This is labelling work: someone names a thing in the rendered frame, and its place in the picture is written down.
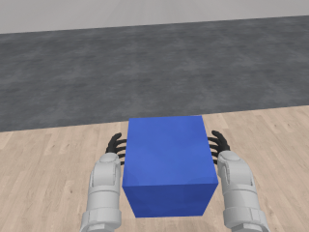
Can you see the left robot forearm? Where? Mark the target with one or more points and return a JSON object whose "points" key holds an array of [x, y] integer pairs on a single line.
{"points": [[103, 203]]}

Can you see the right robot forearm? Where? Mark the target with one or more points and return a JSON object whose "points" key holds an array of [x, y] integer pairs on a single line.
{"points": [[242, 208]]}

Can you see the robot right hand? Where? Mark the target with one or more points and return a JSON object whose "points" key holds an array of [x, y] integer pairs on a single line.
{"points": [[221, 146]]}

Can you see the robot left hand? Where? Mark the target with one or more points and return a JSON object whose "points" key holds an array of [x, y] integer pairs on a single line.
{"points": [[112, 146]]}

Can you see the carton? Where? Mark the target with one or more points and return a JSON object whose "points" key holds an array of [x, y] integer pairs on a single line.
{"points": [[169, 170]]}

